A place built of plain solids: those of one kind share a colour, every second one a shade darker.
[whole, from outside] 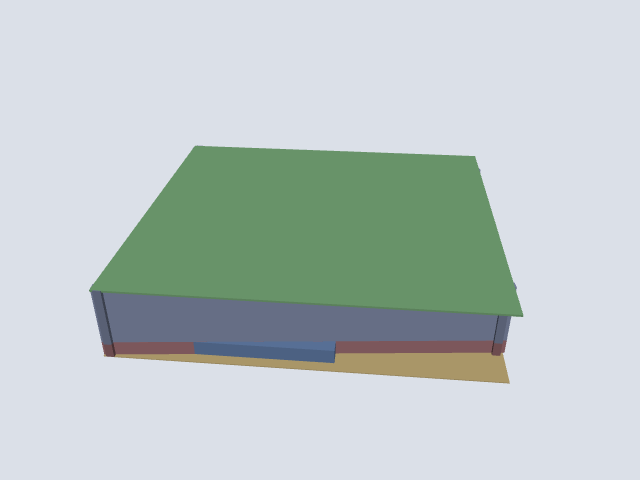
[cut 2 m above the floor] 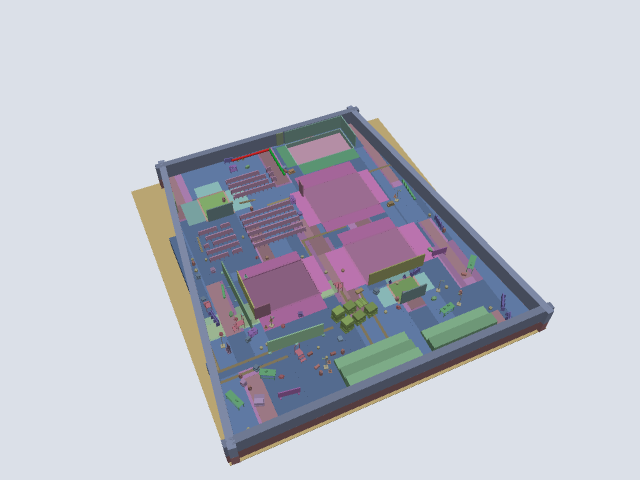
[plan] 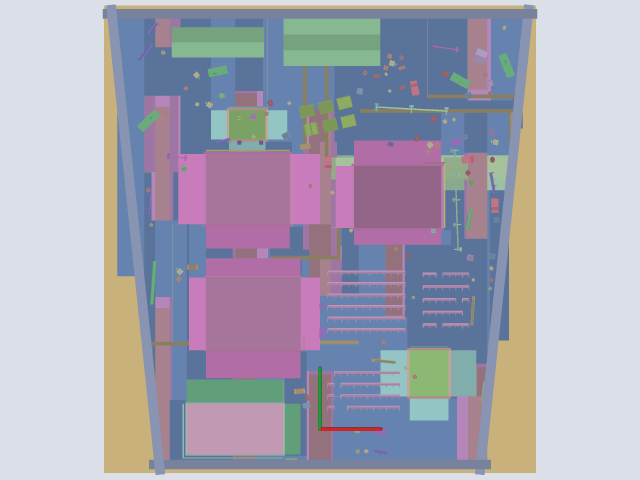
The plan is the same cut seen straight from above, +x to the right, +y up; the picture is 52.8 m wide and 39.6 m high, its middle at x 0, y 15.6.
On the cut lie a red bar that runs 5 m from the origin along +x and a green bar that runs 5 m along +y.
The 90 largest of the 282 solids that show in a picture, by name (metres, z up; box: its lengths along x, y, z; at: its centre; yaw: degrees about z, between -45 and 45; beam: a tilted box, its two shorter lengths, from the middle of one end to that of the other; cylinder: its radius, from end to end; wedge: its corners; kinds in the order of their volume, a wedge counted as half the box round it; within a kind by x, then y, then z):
{
 "floor_ground_1": {"box": [2.22, 21.25, 1.5], "at": [-15.61, 23.23, -0.75]},
 "floor_ground_2": {"box": [0.9, 10.0, 1.5], "at": [-14.05, 12.2, -0.75]},
 "floor_ground_3": {"box": [3.0, 4.0, 1.5], "at": [-13.0, 29.5, -0.75]},
 "floor_ground_4": {"box": [1.4, 6.3, 1.5], "at": [-12.9, 14.05, -0.75]},
 "floor_ground_5": {"box": [1.3, 4.6, 1.5], "at": [-11.75, 0.1, -0.75]},
 "floor_ground_6": {"box": [1.1, 4.5, 1.5], "at": [-11.65, 4.65, -0.75]},
 "floor_ground_7": {"box": [1.2, 9.7, 1.5], "at": [-11.6, 12.05, -0.75]},
 "floor_ground_8": {"box": [1.9, 11.15, 1.5], "at": [-10.55, 28.28, -0.75]},
 "floor_ground_9": {"box": [1.3, 4.2, 1.5], "at": [-10.15, 14.6, -0.75]},
 "floor_ground_10": {"box": [0.6, 9.95, 1.5], "at": [-9.3, 28.88, -0.75]},
 "floor_ground_11": {"box": [1.3, 7.55, 1.5], "at": [-8.35, 30.08, -0.75]},
 "floor_ground_12": {"box": [0.7, 7.35, 1.5], "at": [-7.35, 30.18, -0.75]},
 "floor_ground_13": {"box": [2.3, 5.95, 1.5], "at": [-5.85, 30.88, -0.75]},
 "floor_ground_14": {"box": [1.6, 7.55, 1.5], "at": [-3.5, 30.08, -0.75]},
 "floor_ground_15": {"box": [0.4, 9.95, 1.5], "at": [-2.5, 28.88, -0.75]},
 "floor_ground_16": {"box": [0.9, 11.15, 1.5], "at": [-1.85, 28.28, -0.75]},
 "floor_ground_17": {"box": [0.5, 8.5, 1.5], "at": [-1.35, 2.15, -0.75]},
 "floor_ground_18": {"box": [1.5, 7.45, 1.5], "at": [-0.35, 30.13, -0.75]},
 "floor_ground_19": {"box": [3.2, 3.7, 1.5], "at": [1.6, 9.15, -0.75]},
 "floor_ground_20": {"box": [1.4, 11.25, 1.5], "at": [2.1, 28.23, -0.75]},
 "floor_ground_21": {"box": [1.4, 4.2, 1.5], "at": [2.5, 13.1, -0.75]},
 "floor_ground_22": {"box": [3.9, 4.3, 1.5], "at": [3.05, 4.85, -0.75]},
 "floor_ground_23": {"box": [0.5, 7.75, 1.5], "at": [3.05, 29.98, -0.75]},
 "floor_ground_24": {"box": [1.8, 8.2, 1.5], "at": [4.1, 11.1, -0.75]},
 "floor_ground_25": {"box": [6.3, 1.8, 1.5], "at": [4.25, 1.6, -0.75]},
 "floor_ground_26": {"box": [2.2, 2.7, 1.5], "at": [6.1, 7.85, -0.75]},
 "floor_ground_27": {"box": [5.6, 6.55, 1.5], "at": [6.1, 30.58, -0.75]},
 "floor_ground_28": {"box": [10.2, 3.22, 1.5], "at": [6.2, -0.91, -0.75]},
 "floor_ground_29": {"box": [7.2, 2.3, 1.5], "at": [6.4, 24.95, -0.75]},
 "floor_ground_30": {"box": [3.6, 8.5, 1.5], "at": [9.0, 10.95, -0.75]},
 "floor_ground_31": {"box": [12.6, 0.7, 1.5], "at": [9.6, 26.75, -0.75]},
 "floor_ground_32": {"box": [3.3, 6.25, 1.5], "at": [10.55, 30.73, -0.75]},
 "floor_ground_33": {"box": [1.9, 3.5, 1.5], "at": [10.95, 24.35, -0.75]},
 "floor_ground_34": {"box": [1.1, 4.0, 1.5], "at": [11.35, 17.7, -0.75]},
 "floor_ground_35": {"box": [2.1, 9.2, 1.5], "at": [11.85, 11.1, -0.75]},
 "floor_ground_36": {"box": [1.9, 3.3, 1.5], "at": [12.85, 24.45, -0.75]},
 "floor_ground_37": {"box": [0.9, 10.3, 1.5], "at": [13.35, 10.55, -0.75]},
 "floor_ground_38": {"box": [1.8, 3.5, 1.5], "at": [14.7, 24.35, -0.75]},
 "floor_ground_39": {"box": [1.6, 12.4, 1.5], "at": [14.8, 13.5, -0.75]},
 "floor_ground_40": {"box": [2.62, 6.25, 1.5], "at": [15.41, 30.73, -0.75]},
 "wall_1": {"box": [0.8, 38.97, 6.2], "at": [-15.21, 15.62, 3.1], "yaw": 6.0},
 "wall_2": {"box": [28.2, 0.8, 6.2], "at": [0.0, -2.92, 3.1]},
 "wall_3": {"box": [35.84, 0.8, 6.2], "at": [0.0, 34.25, 3.1]},
 "wall_4": {"box": [0.8, 38.97, 6.2], "at": [15.21, 15.62, 3.1], "yaw": -6.0},
 "ceil_hall_1": {"box": [35.64, 38.57, 0.2], "at": [0.0, 15.66, 6.1]},
 "floor_void_bay_1": {"box": [6.9, 5.8, 1.5], "at": [-5.95, 19.8, -0.75]},
 "floor_void_bay_2": {"box": [7.8, 6.0, 1.5], "at": [-5.5, 9.5, -0.75]},
 "floor_void_bay_3": {"box": [7.2, 5.1, 1.36], "at": [6.4, 19.15, -0.82]},
 "wall_foot_1": {"box": [0.8, 38.97, 1.5], "at": [-15.21, 15.62, -0.75], "yaw": 6.0},
 "wall_foot_2": {"box": [28.2, 0.8, 1.5], "at": [0.0, -2.92, -0.75]},
 "wall_foot_3": {"box": [35.84, 0.8, 1.5], "at": [0.0, 34.25, -0.75]},
 "wall_foot_4": {"box": [0.8, 38.97, 1.5], "at": [15.21, 15.62, -0.75], "yaw": -6.0},
 "floor_apron_bay_1": {"box": [2.1, 5.8, 1.5], "at": [-10.65, 19.8, -0.75]},
 "floor_apron_bay_2": {"box": [1.3, 6.0, 1.5], "at": [-10.15, 9.5, -0.75]},
 "floor_apron_bay_3": {"box": [6.9, 1.8, 1.5], "at": [-5.95, 15.8, -0.75]},
 "floor_apron_bay_4": {"box": [7.8, 2.2, 1.5], "at": [-5.5, 5.3, -0.75]},
 "floor_apron_bay_5": {"box": [7.8, 1.5, 1.5], "at": [-5.5, 13.35, -0.75]},
 "floor_apron_bay_6": {"box": [2.3, 5.8, 1.5], "at": [-1.15, 19.8, -0.75]},
 "floor_apron_bay_7": {"box": [1.5, 6.0, 1.5], "at": [-0.75, 9.5, -0.75]},
 "floor_apron_bay_8": {"box": [1.3, 5.1, 1.5], "at": [1.95, 19.15, -0.75]},
 "floor_apron_bay_9": {"box": [7.2, 1.2, 1.5], "at": [6.4, 15.8, -0.75]},
 "floor_apron_bay_10": {"box": [7.2, 1.9, 1.5], "at": [6.4, 22.85, -0.75]},
 "floor_base_1": {"box": [35.64, 38.57, 0.1], "at": [0.0, 15.66, -1.55]},
 "floor_aisle_1": {"box": [1.2, 4.92, 1.5], "at": [-13.0, -0.06, -0.75]},
 "floor_aisle_2": {"box": [1.2, 4.5, 1.5], "at": [-13.0, 4.65, -0.75]},
 "floor_aisle_3": {"box": [1.2, 4.0, 1.5], "at": [-13.0, 19.2, -0.75]},
 "floor_aisle_4": {"box": [1.2, 5.4, 1.5], "at": [-13.0, 23.9, -0.75]},
 "floor_aisle_5": {"box": [1.8, 7.02, 1.5], "at": [0.0, 0.99, -0.75]},
 "floor_aisle_6": {"box": [1.8, 2.1, 1.5], "at": [0.0, 15.85, -0.75]},
 "floor_aisle_7": {"box": [0.9, 5.5, 1.5], "at": [0.45, 19.65, -0.75]},
 "floor_aisle_8": {"box": [1.4, 5.8, 1.5], "at": [6.1, 12.3, -0.75]},
 "floor_aisle_9": {"box": [1.6, 5.22, 1.5], "at": [13.0, 0.09, -0.75]},
 "floor_aisle_10": {"box": [1.6, 7.1, 1.5], "at": [13.0, 19.25, -0.75]},
 "floor_aisle_11": {"box": [1.6, 5.85, 1.5], "at": [13.0, 30.93, -0.75]},
 "floor_apron_patch_1": {"box": [1.6, 2.4, 1.5], "at": [-3.5, 25.1, -0.75]},
 "floor_apron_patch_2": {"box": [2.2, 3.8, 1.5], "at": [6.1, 4.6, -0.75]},
 "floor_apron_patch_3": {"box": [3.2, 1.8, 1.5], "at": [9.0, 1.6, -0.75]},
 "floor_apron_patch_4": {"box": [2.1, 3.8, 1.5], "at": [11.85, 4.6, -0.75]},
 "wall_bank_1": {"box": [7.6, 1.25, 0.92], "at": [-8.42, 32.53, 0.46]},
 "wall_bank_2": {"box": [8.0, 1.3, 0.92], "at": [0.98, 31.9, 0.46]},
 "wall_bank_3": {"box": [8.0, 1.3, 1.38], "at": [0.98, 33.2, 0.69]},
 "floor_apron_pit_1": {"box": [8.0, 1.9, 1.5], "at": [-7.0, 3.15, -0.75]},
 "floor_apron_pit_2": {"box": [1.3, 4.2, 1.5], "at": [-2.25, 0.0, -0.75]},
 "floor_fixed_patch_1": {"box": [3.0, 2.4, 1.5], "at": [-6.0, 25.1, -0.75]},
 "floor_fixed_patch_2": {"box": [3.2, 3.8, 1.5], "at": [9.0, 4.6, -0.75]},
 "floor_void_pit_1": {"box": [8.0, 4.2, 0.84], "at": [-7.0, 0.0, -1.08]},
 "floor_under_aisle_1": {"box": [0.9, 6.3, 1.5], "at": [-14.05, 24.35, -0.75]},
 "floor_under_aisle_2": {"box": [0.7, 6.3, 1.5], "at": [-12.05, 24.35, -0.75]},
 "floor_under_aisle_3": {"box": [0.9, 5.22, 1.5], "at": [11.75, 0.09, -0.75]},
 "floor_chase_1": {"box": [12.6, 0.3, 1.5], "at": [9.6, 26.25, -0.75]}
}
